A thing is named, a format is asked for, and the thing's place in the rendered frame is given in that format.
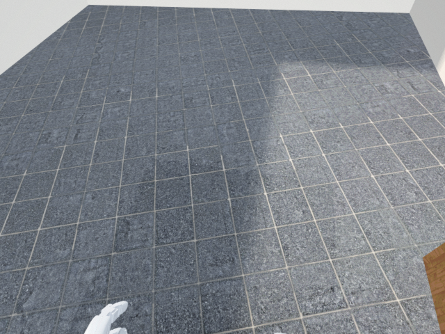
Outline cupboard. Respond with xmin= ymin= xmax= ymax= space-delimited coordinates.
xmin=423 ymin=242 xmax=445 ymax=334

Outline robot left hand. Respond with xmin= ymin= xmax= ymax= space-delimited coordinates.
xmin=84 ymin=301 xmax=128 ymax=334

